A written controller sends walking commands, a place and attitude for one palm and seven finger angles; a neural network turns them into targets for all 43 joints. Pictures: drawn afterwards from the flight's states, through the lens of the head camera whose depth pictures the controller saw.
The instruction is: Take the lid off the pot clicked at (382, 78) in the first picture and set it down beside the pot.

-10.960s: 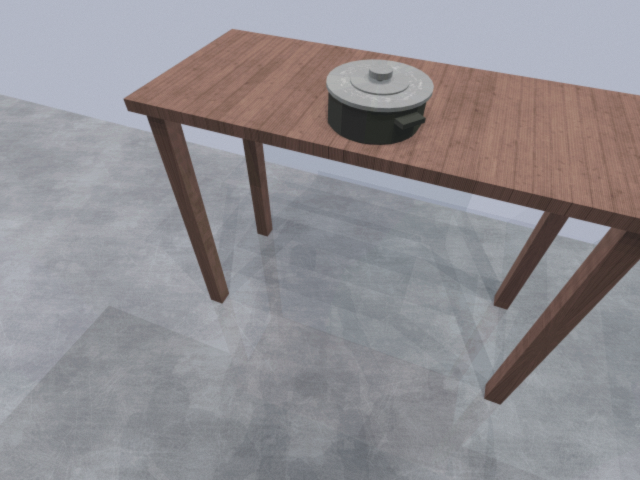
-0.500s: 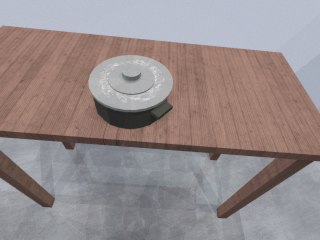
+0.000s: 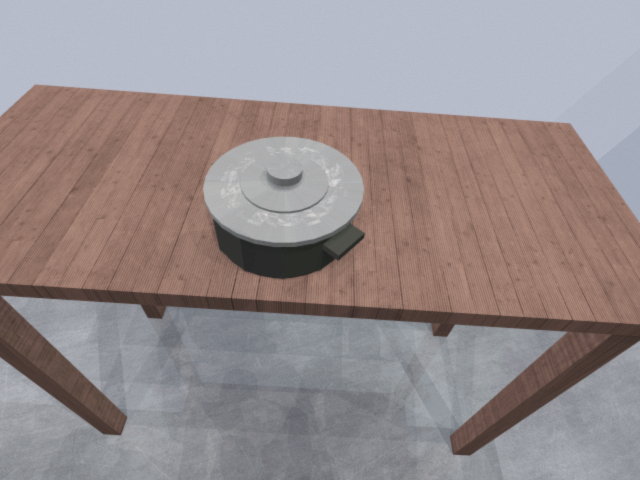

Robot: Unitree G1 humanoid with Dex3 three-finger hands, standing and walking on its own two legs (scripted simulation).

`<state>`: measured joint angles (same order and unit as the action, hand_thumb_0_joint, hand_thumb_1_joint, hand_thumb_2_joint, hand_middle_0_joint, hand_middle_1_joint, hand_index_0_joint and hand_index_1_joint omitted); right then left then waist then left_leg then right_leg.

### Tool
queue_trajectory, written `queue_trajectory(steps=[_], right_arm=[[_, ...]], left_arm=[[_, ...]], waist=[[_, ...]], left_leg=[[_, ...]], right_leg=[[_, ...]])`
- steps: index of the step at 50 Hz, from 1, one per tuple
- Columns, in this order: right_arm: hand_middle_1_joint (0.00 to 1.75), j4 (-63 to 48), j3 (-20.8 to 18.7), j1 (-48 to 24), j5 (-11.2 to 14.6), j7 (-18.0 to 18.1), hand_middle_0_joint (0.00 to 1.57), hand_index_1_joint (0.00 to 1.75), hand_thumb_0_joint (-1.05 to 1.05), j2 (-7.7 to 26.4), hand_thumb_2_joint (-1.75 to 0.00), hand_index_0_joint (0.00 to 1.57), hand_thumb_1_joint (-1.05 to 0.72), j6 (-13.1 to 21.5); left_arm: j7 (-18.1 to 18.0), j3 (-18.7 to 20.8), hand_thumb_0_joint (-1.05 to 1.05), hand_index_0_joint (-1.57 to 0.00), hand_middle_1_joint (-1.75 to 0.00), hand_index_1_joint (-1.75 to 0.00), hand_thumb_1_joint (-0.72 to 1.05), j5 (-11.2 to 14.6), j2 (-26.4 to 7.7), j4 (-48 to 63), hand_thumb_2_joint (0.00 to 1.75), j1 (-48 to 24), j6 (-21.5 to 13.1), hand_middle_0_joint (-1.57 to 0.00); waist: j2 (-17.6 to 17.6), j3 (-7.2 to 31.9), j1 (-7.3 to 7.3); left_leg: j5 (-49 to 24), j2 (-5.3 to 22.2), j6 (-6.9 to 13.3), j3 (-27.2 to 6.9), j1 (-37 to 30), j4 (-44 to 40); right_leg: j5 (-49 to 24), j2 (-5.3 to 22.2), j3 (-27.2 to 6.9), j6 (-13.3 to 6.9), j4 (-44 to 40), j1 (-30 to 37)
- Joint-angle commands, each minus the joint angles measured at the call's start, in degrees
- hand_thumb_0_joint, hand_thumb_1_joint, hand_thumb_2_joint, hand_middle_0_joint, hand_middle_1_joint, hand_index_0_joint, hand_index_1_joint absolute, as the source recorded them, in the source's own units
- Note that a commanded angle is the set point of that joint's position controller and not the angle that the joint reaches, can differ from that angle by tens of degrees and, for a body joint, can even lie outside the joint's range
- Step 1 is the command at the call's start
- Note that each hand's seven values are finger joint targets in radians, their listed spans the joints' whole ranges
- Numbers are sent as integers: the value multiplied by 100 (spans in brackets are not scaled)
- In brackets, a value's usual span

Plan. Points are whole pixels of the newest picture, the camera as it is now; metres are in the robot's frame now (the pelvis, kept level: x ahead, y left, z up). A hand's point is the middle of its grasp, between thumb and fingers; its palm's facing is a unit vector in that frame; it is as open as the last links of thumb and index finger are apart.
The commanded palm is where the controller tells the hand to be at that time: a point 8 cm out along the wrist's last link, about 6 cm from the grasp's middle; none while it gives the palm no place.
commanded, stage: come to a stop and stand still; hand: left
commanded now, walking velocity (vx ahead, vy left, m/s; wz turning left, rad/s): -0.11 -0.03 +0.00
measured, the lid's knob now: (284, 171) +0.45 +0.09 +0.15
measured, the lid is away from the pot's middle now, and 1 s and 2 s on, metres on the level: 0.00 0.00 0.00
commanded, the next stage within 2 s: look again from close up in 0.34 s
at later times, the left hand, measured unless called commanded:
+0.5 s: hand out of the picture +0.00 +0.18 -0.18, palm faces +0.04 -0.98 -0.21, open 7.3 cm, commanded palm none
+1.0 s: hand out of the picture +0.00 +0.14 -0.17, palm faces +0.04 -0.97 -0.22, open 7.3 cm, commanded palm none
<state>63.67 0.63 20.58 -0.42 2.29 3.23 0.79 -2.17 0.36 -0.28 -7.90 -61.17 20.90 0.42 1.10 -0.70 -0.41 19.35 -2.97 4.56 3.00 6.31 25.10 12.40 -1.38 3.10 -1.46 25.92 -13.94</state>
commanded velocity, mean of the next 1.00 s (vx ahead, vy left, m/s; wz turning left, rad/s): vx -0.02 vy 0.00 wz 0.00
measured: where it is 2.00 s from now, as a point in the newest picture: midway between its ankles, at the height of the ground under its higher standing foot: outside the picture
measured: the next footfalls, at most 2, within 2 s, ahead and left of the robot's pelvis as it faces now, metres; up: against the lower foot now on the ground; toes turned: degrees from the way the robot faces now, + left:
none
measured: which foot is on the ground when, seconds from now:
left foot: down 0.00-1.00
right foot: down 0.00-1.00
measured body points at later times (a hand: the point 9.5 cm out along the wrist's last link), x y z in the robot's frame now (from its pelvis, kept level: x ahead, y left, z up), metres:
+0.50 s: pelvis +0.00 +0.01 -0.01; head +0.01 +0.00 +0.44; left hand +0.00 +0.23 -0.16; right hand +0.00 -0.21 -0.16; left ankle -0.06 +0.06 -0.74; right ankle +0.01 -0.10 -0.74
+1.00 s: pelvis -0.01 -0.04 +0.00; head +0.01 -0.05 +0.45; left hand +0.00 +0.19 -0.15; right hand -0.01 -0.25 -0.17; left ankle -0.06 +0.06 -0.74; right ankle +0.01 -0.10 -0.74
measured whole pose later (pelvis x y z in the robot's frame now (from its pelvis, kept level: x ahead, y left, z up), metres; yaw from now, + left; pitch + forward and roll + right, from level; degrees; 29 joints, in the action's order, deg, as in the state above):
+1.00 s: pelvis -0.01 -0.04 +0.00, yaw +0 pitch -1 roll +1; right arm 62.6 1.0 17.8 -0.5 2.1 7.9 1.2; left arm -2.2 -0.4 -0.1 -8.4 -61.7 16.0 -0.3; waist -1.1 -2.2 0.0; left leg 18.8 -2.0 1.7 2.5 5.4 25.0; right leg 13.7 -2.2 3.8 -4.5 28.7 -14.3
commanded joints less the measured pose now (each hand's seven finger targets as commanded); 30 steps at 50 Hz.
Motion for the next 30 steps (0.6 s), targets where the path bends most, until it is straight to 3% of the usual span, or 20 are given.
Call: queue_trajectory(steps=[1,6,10,12,16,17,18,19,20,21,22,24,26,28,30], right_arm=[[30,-104,-110,352,37,115,20,30,0,578,-90,20,-90,151],[30,-18,-127,402,56,173,20,30,0,529,-90,20,-90,124],[30,-12,-133,350,60,195,20,30,0,518,-90,20,-90,100],[30,-23,-136,326,53,194,20,30,0,525,-90,20,-90,93],[30,-11,-113,277,35,166,20,30,0,517,-90,20,-90,85],[30,-6,-110,273,28,151,20,30,0,519,-90,20,-90,87],[30,-470,-191,-275,95,101,20,30,0,1146,-90,20,-90,102],[30,-587,-153,121,0,76,20,30,0,960,-90,20,-90,109],[30,-539,-127,145,-20,106,20,30,0,856,-90,20,-90,150],[30,-524,-94,321,-37,113,20,30,0,913,-90,20,-90,149],[30,-608,-124,176,-45,96,20,30,0,933,-90,20,-90,122],[30,-777,-148,126,-41,103,20,30,0,1096,-90,20,-90,90],[30,-829,-124,40,-37,69,20,30,0,1115,-90,20,-90,96],[30,-851,-106,17,-34,22,20,30,0,1103,-90,20,-90,100],[30,-752,-82,72,-30,10,20,30,0,1085,-90,20,-90,124]], left_arm=[[-82,6,0,-20,-30,-30,90,40,-261,96,90,398,-137,-20],[-139,51,0,-20,-30,-30,90,40,-273,69,90,359,-112,-20],[-156,67,0,-20,-30,-30,90,33,-284,63,90,279,-67,-20],[-149,71,0,-20,-30,-30,90,38,-274,56,90,254,-51,-20],[-131,35,0,-20,-30,-30,90,17,-238,19,90,183,-50,-20],[-118,25,0,-20,-30,-30,90,25,-245,7,90,175,-59,-20],[-302,73,0,-20,-30,-30,90,-114,-665,-113,90,397,-141,-20],[-252,69,0,-20,-30,-30,90,-35,-670,112,90,260,-174,-20],[-193,15,0,-20,-30,-30,90,-26,-517,116,90,128,-141,-20],[-150,-5,0,-20,-30,-30,90,-17,-458,131,90,107,-122,-20],[-107,-2,0,-20,-30,-30,90,14,-466,180,90,62,-67,-20],[-80,-15,0,-20,-30,-30,90,-19,-387,243,90,-154,-21,-20],[-56,-35,0,-20,-30,-30,90,-21,-347,231,90,-153,-45,-20],[-26,-31,0,-20,-30,-30,90,-22,-404,263,90,-210,-58,-20],[-27,-30,0,-20,-30,-30,90,-16,-438,268,90,-213,-92,-20]], waist=[[-77,0,36],[-238,87,43],[-377,-61,29],[-337,-86,16],[-280,-254,20],[-131,-219,5],[-572,-252,-55],[-922,273,86],[-1249,60,57],[-1379,191,78],[-1449,303,-22],[-609,-105,22],[57,-496,-22],[275,-748,-8],[228,-757,37]], left_leg=[[-2565,1018,-112,-754,193,-364],[-3501,1073,-170,-734,-52,-243],[-3630,1087,-176,-744,-22,-254],[-3443,1109,-157,-749,29,-296],[-2310,1001,-147,-713,230,-454],[-2087,1011,-128,-736,297,-508],[-3959,1086,-334,-567,443,401],[-3064,829,-470,-706,548,178],[-3465,924,-491,-773,451,-70],[-3766,1139,-443,-940,291,-179],[-3471,1214,-265,-1078,-30,-272],[-2884,1297,-92,-1257,347,-329],[-1735,1135,-77,-1211,812,-467],[-894,954,-77,-1166,1049,-623],[-851,863,-97,-1060,923,-606]], right_leg=[[-1891,689,-633,-121,-92,504],[-2246,746,-653,-161,40,537],[-2078,754,-681,-148,53,448],[-1911,727,-683,-144,-5,482],[-1546,760,-752,-147,-187,459],[-1458,747,-716,-152,-245,560],[-3427,922,-626,-2,300,302],[-2205,895,-662,-226,532,680],[-1474,784,-594,-259,594,390],[-462,576,-370,-265,605,265],[52,417,-262,-276,594,-1],[313,347,-222,-191,628,-192],[92,439,-453,-214,362,-115],[52,516,-628,-256,182,-153],[-78,571,-771,-285,110,-193]])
